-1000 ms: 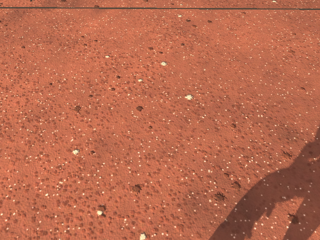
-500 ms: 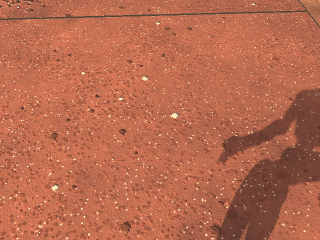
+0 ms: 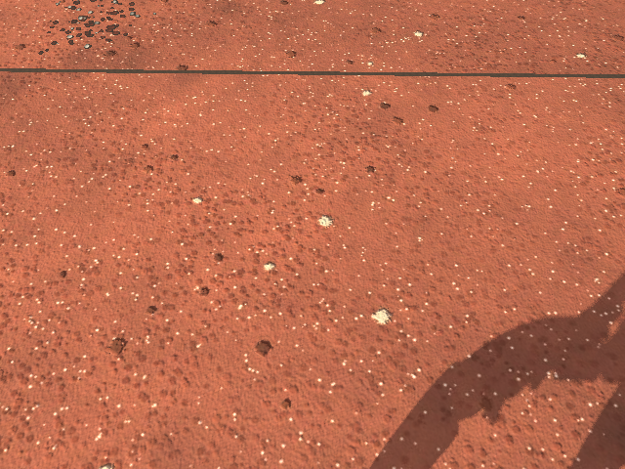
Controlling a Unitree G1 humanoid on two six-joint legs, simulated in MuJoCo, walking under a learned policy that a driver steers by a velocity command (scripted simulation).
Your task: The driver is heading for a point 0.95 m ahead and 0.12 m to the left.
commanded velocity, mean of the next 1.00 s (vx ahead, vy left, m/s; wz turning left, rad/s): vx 0.50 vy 0.00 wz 0.00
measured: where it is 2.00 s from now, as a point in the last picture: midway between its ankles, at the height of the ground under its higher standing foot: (331, 302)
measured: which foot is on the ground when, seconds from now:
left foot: up 0.00-0.22, down 0.24-0.82, up 0.84-1.00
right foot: down 0.00-0.26, up 0.28-0.78, down 0.80-1.00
